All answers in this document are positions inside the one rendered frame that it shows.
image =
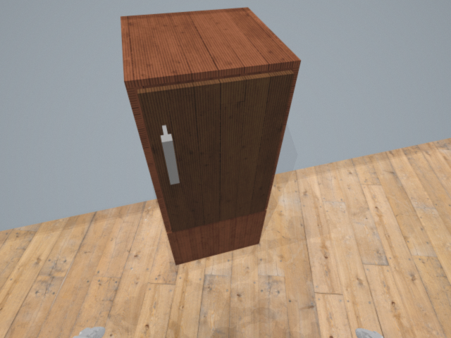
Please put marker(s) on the handle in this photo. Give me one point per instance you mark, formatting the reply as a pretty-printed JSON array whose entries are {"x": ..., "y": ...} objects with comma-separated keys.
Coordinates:
[{"x": 169, "y": 153}]

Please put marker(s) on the cupboard door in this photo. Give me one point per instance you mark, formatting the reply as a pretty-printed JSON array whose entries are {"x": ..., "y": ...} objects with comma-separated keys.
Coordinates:
[{"x": 225, "y": 135}]

